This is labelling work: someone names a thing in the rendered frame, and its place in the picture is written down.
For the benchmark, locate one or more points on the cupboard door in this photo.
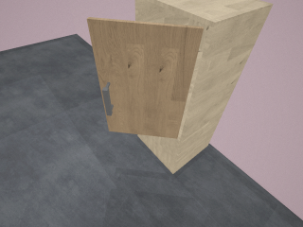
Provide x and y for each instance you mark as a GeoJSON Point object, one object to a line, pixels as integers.
{"type": "Point", "coordinates": [150, 67]}

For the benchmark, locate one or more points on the handle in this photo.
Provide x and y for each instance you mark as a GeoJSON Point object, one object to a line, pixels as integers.
{"type": "Point", "coordinates": [107, 100]}

